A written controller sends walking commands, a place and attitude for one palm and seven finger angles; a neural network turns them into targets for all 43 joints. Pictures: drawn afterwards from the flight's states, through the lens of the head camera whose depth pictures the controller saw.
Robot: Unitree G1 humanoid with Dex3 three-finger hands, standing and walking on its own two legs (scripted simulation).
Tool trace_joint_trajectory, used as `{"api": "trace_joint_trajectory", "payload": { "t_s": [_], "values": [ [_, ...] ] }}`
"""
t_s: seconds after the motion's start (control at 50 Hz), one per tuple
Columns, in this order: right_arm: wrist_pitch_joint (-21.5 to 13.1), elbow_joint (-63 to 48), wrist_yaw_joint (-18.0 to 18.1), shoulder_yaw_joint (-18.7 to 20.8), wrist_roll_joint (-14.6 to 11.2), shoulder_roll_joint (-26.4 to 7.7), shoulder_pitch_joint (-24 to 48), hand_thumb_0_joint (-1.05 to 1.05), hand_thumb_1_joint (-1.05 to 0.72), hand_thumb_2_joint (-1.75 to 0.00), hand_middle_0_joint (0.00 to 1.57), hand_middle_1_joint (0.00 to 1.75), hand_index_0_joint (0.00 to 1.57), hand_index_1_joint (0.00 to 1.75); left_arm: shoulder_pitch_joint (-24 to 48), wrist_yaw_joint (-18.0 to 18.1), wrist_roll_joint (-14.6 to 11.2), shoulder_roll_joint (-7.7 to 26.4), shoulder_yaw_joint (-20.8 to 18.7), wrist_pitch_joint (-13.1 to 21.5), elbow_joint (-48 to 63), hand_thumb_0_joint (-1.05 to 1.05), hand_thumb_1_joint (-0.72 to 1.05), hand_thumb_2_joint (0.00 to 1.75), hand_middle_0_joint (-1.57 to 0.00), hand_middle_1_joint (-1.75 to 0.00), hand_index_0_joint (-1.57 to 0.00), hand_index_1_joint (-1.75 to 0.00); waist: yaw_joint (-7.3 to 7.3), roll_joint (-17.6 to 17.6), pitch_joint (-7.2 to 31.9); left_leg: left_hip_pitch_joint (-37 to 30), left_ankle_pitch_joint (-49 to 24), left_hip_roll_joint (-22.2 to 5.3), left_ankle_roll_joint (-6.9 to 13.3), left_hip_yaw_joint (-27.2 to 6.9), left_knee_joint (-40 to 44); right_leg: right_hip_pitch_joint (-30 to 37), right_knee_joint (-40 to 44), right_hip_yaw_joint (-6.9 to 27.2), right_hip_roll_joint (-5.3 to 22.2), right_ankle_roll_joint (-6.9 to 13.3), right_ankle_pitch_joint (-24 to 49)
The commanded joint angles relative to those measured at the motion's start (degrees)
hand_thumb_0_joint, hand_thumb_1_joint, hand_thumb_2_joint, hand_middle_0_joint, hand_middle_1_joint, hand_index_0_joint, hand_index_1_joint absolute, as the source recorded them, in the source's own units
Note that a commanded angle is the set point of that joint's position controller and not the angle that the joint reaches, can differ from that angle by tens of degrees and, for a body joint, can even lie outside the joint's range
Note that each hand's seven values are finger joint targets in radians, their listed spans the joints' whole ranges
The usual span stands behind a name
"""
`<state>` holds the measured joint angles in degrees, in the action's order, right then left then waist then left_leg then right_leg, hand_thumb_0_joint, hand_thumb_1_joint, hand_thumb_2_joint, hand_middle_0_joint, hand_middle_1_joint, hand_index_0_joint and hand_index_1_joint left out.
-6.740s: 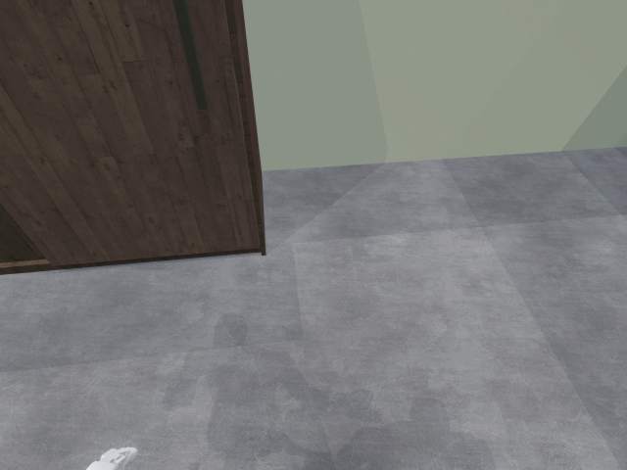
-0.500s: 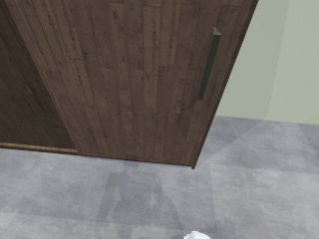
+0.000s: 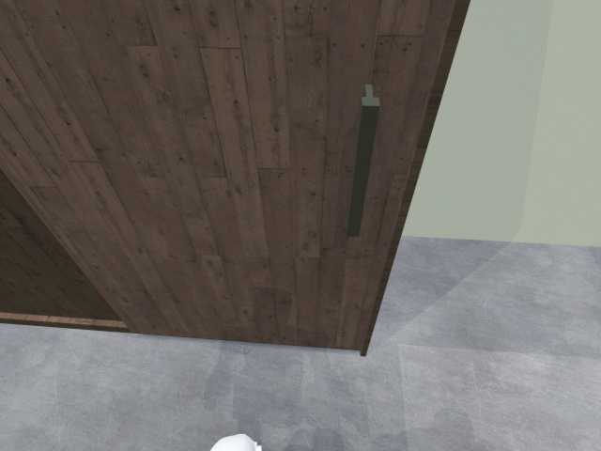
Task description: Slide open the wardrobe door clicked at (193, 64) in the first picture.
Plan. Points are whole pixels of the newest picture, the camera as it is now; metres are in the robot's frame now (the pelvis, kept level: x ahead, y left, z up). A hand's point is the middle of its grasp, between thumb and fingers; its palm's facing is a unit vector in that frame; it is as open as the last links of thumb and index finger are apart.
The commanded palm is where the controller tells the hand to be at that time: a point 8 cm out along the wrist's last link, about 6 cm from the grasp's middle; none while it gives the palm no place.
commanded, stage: come to a stop and stand still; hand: right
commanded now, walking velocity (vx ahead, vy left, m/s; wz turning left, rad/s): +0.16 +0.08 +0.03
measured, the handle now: (359, 169) +0.54 -0.07 +0.08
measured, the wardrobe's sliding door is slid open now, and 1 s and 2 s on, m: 0.00 0.00 0.00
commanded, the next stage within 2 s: look again from close up in 1.62 s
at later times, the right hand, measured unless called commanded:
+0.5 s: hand out of the picture +0.11 -0.16 -0.18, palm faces +0.07 +0.97 -0.22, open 7.3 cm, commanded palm none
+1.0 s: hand out of the picture +0.00 -0.18 -0.18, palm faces +0.00 +0.98 -0.19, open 7.4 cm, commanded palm none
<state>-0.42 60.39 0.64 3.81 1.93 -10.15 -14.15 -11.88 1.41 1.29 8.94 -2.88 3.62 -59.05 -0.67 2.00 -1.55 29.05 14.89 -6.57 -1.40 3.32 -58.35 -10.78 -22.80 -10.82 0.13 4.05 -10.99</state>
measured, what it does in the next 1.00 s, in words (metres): steps on the spot: left foot, then right foot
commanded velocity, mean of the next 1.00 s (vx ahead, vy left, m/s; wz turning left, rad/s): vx -0.03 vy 0.01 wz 0.00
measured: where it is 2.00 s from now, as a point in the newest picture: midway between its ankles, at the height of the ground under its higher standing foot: outside the picture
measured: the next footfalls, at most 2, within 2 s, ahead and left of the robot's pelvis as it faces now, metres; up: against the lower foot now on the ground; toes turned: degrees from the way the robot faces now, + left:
left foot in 0.20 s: +0.14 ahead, +0.16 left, +0.00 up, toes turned +6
right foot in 0.56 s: +0.04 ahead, -0.11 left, +0.00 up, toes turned -4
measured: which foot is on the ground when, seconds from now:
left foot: up 0.00-0.18, down 0.20-0.56, up 0.58-1.00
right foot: down 0.00-0.26, up 0.28-0.54, down 0.56-1.00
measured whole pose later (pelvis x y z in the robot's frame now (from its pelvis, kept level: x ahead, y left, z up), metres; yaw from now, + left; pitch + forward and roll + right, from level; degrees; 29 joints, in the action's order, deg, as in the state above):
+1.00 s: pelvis +0.00 -0.01 +0.00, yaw +0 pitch +0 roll +0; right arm 2.3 63.5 1.2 1.9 1.1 -9.8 -15.0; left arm -17.4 2.2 1.4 7.7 -1.5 -0.1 -62.7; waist 1.4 0.7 -2.8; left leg 15.1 19.5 -2.4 -1.7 1.5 -35.6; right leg -11.1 -23.4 -4.8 0.9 1.7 -12.0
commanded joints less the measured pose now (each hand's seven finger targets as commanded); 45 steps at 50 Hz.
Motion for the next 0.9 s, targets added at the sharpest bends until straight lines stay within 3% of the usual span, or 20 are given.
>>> {"api": "trace_joint_trajectory", "payload": {
  "t_s": [0.0,0.06,0.12,0.14,0.16,0.18,0.2,0.22,0.26,0.34,0.42,0.5,0.52,0.54,0.56,0.58,0.64,0.76,0.84,0.88],
  "values": [
    [0.7,-2.0,-0.7,-0.3,-0.2,-0.4,-2.6,0.00,-0.90,-0.90,0.20,0.30,0.20,0.30,-6.0,-0.1,0.2,6.2,-1.1,0.1,0.6,0.00,0.90,0.90,-0.20,-0.30,-0.20,-0.30,0.77,-6.6,-2.9,0.2,-1.6,-1.2,-0.6,-1.2,8.2,-0.1,13.2,12.2,17.4,5.3,4.8],
    [0.4,-3.2,-0.2,-1.1,-0.5,-0.2,1.1,0.00,-0.90,-0.90,0.20,0.30,0.20,0.30,-6.6,0.1,0.5,6.3,-0.7,-0.4,-0.1,0.00,0.90,0.90,-0.20,-0.30,-0.20,-0.30,1.23,-6.8,-2.7,-5.1,-0.1,0.3,-0.7,0.0,17.7,0.8,8.3,11.0,17.0,5.4,19.9],
    [0.1,-2.1,0.6,-1.4,-0.7,-0.7,-1.4,0.00,-0.90,-0.90,0.20,0.30,0.20,0.30,-6.8,0.4,0.2,6.6,-0.7,-1.3,-1.4,0.00,0.90,0.90,-0.20,-0.30,-0.20,-0.30,0.09,-7.3,1.3,-13.7,-5.9,2.6,-0.6,1.8,28.9,3.3,0.4,8.2,14.2,2.3,27.1],
    [-0.4,-1.8,0.8,-1.2,-0.7,-2.4,-3.0,0.00,-0.90,-0.90,0.20,0.30,0.20,0.30,-7.0,0.4,-0.1,5.9,-0.5,-1.5,-1.8,0.00,0.90,0.90,-0.20,-0.30,-0.20,-0.30,-0.85,-5.2,1.9,-17.7,-13.1,2.1,-0.5,1.1,34.9,2.3,-2.8,7.4,12.3,-0.1,24.6],
    [-0.9,-1.3,1.2,-0.9,-0.6,-5.2,-4.3,0.00,-0.90,-0.90,0.20,0.30,0.20,0.30,-8.5,0.2,-0.6,4.1,-0.2,-1.6,-2.1,0.00,0.90,0.90,-0.20,-0.30,-0.20,-0.30,-0.73,-0.5,4.1,-24.1,-28.3,-2.1,0.5,-4.2,35.1,-2.0,-5.5,6.2,9.5,-2.6,15.4],
    [-1.2,-1.0,1.5,-0.9,-0.6,-7.4,-3.7,0.00,-0.90,-0.90,0.20,0.30,0.20,0.30,-9.5,0.0,-1.1,2.4,0.1,-2.0,-1.9,0.00,0.90,0.90,-0.20,-0.30,-0.20,-0.30,0.36,3.7,5.3,-27.4,-42.8,-8.5,3.9,-9.4,32.0,-6.2,-5.8,5.1,6.7,-4.5,2.0],
    [-0.9,-1.5,1.5,-0.8,-0.9,-8.6,-2.7,0.00,-0.90,-0.90,0.20,0.30,0.20,0.30,-10.8,-0.2,-1.4,1.8,0.0,-2.6,-2.3,0.00,0.90,0.90,-0.20,-0.30,-0.20,-0.30,1.02,3.3,4.7,-25.9,-47.9,-12.1,7.0,-9.0,31.4,-6.1,-5.9,5.0,4.3,-5.1,-7.0],
    [-0.5,-1.8,1.7,-0.8,-1.0,-9.0,-1.4,0.00,-0.90,-0.90,0.20,0.30,0.20,0.30,-11.1,-0.1,-1.3,0.9,-0.1,-3.4,-2.8,0.00,0.90,0.90,-0.20,-0.30,-0.20,-0.30,1.19,3.9,4.8,-24.5,-48.0,-12.7,8.3,-8.7,31.6,-4.8,-7.6,5.0,3.9,-5.4,-8.8],
    [-0.4,-2.0,2.0,-0.2,-1.0,-8.8,-1.0,0.00,-0.90,-0.90,0.20,0.30,0.20,0.30,-10.6,0.3,-1.0,2.2,-0.5,-4.6,-2.8,0.00,0.90,0.90,-0.20,-0.30,-0.20,-0.30,0.07,10.4,5.6,-24.0,-50.0,-13.1,10.6,-10.4,33.8,-6.2,-16.2,5.0,3.1,-6.1,-16.8],
    [0.3,-3.0,2.9,1.2,-0.3,-9.0,0.4,0.00,-0.90,-0.90,0.20,0.30,0.20,0.30,-8.0,0.4,-0.9,2.7,-1.2,-5.9,-1.2,0.00,0.90,0.90,-0.20,-0.30,-0.20,-0.30,-1.40,6.8,6.0,-25.0,-48.9,-15.5,14.1,-12.1,34.9,-12.0,-31.4,9.6,1.9,-6.2,-21.9],
    [0.9,-5.2,2.9,1.9,0.2,-9.8,3.4,0.00,-0.90,-0.90,0.20,0.30,0.20,0.30,-7.0,-0.3,-0.8,2.4,-1.4,-6.2,0.6,0.00,0.90,0.90,-0.20,-0.30,-0.20,-0.30,-0.68,6.7,6.7,-20.0,-32.9,-14.1,12.5,-10.7,36.8,-9.8,-29.0,10.4,1.8,-6.5,-19.0],
    [1.8,-6.2,2.3,1.7,-0.1,-9.3,6.6,0.00,-0.90,-0.90,0.20,0.30,0.20,0.30,-13.2,-0.6,-0.8,1.9,-0.9,-4.9,-0.5,0.00,0.90,0.90,-0.20,-0.30,-0.20,-0.30,2.73,8.7,7.1,-10.5,-6.9,-8.7,6.7,-7.7,34.6,3.7,-6.5,6.9,0.7,-5.8,-4.9],
    [2.1,-6.3,2.0,1.0,-0.6,-7.2,6.3,0.00,-0.90,-0.90,0.20,0.30,0.20,0.30,-14.0,-0.6,-0.7,3.4,-0.9,-4.4,-0.8,0.00,0.90,0.90,-0.20,-0.30,-0.20,-0.30,3.11,2.4,6.4,-5.8,3.1,-4.6,4.0,-5.1,30.9,7.6,-0.5,8.9,2.3,-5.5,-3.6],
    [2.5,-6.5,1.6,0.1,-1.2,-3.4,5.4,0.00,-0.90,-0.90,0.20,0.30,0.20,0.30,-12.8,-0.4,-0.1,7.0,-1.5,-3.8,0.1,0.00,0.90,0.90,-0.20,-0.30,-0.20,-0.30,3.14,-12.0,4.2,-0.8,11.1,1.3,0.5,-1.2,22.2,4.2,9.1,22.9,11.9,-3.0,-12.8],
    [2.9,-7.1,1.5,-0.2,-1.2,-1.9,6.3,0.00,-0.90,-0.90,0.20,0.30,0.20,0.30,-8.5,0.0,0.4,10.3,-1.8,-3.8,2.2,0.00,0.90,0.90,-0.20,-0.30,-0.20,-0.30,2.83,-18.6,-1.6,-1.5,13.9,4.5,-0.7,-0.9,16.2,-7.0,16.3,31.6,19.2,0.8,-21.0],
    [3.1,-6.2,1.3,0.0,-0.8,-3.3,6.8,0.00,-0.90,-0.90,0.20,0.30,0.20,0.30,-4.2,0.2,0.7,10.2,-1.3,-3.7,3.4,0.00,0.90,0.90,-0.20,-0.30,-0.20,-0.30,1.95,-14.3,-4.9,-5.0,10.6,3.3,-0.1,-5.2,12.0,-13.7,18.9,32.1,19.8,2.5,-26.5],
    [3.0,-2.6,0.1,0.3,-0.1,-3.9,1.2,0.00,-0.90,-0.90,0.20,0.30,0.20,0.30,-1.6,0.8,0.5,7.9,-0.5,-2.9,3.3,0.00,0.90,0.90,-0.20,-0.30,-0.20,-0.30,-0.39,-8.7,-7.2,-1.4,4.4,4.4,-0.2,-6.3,3.4,-9.9,17.3,25.5,15.5,0.6,-22.2],
    [1.9,-1.5,-0.3,-0.3,-0.4,-4.0,-0.7,0.00,-0.90,-0.90,0.20,0.30,0.20,0.30,-8.3,1.5,0.0,7.5,-0.7,-2.0,0.8,0.00,0.90,0.90,-0.20,-0.30,-0.20,-0.30,2.28,-7.2,-2.5,3.0,3.3,3.7,-1.8,-5.1,6.4,8.2,12.7,20.3,15.6,2.9,-0.2],
    [2.0,-1.9,-0.2,-1.0,-0.8,-3.3,1.3,0.00,-0.90,-0.90,0.20,0.30,0.20,0.30,-10.6,2.0,0.2,8.1,-0.8,-2.2,-1.2,0.00,0.90,0.90,-0.20,-0.30,-0.20,-0.30,3.59,-8.7,-0.2,-0.8,8.4,3.0,-1.7,-3.9,13.6,11.7,8.0,20.0,17.8,5.2,19.3],
    [2.2,-1.4,0.0,-1.2,-1.1,-2.2,0.9,0.00,-0.90,-0.90,0.20,0.30,0.20,0.30,-10.0,1.9,0.2,8.7,-0.9,-2.6,-1.8,0.00,0.90,0.90,-0.20,-0.30,-0.20,-0.30,3.51,-10.3,1.0,-5.9,10.1,3.4,-1.3,-2.8,17.9,9.8,6.7,19.0,17.2,5.2,20.6]
  ]
}}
